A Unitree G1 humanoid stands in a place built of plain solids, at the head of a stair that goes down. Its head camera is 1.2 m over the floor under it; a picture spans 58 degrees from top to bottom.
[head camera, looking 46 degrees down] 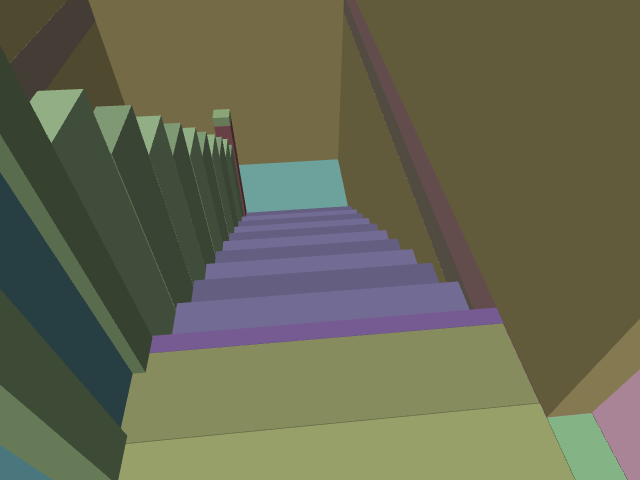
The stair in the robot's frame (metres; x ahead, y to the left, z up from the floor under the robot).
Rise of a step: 0.19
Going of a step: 0.26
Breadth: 1.13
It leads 6 degrees to the left of straight ahead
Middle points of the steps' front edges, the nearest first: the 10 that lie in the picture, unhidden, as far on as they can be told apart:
0.79 -0.03 0.00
1.05 0.00 -0.19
1.32 0.02 -0.37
1.58 0.05 -0.56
1.84 0.07 -0.75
2.11 0.10 -0.94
2.37 0.12 -1.12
2.63 0.15 -1.31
2.90 0.18 -1.50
3.16 0.20 -1.68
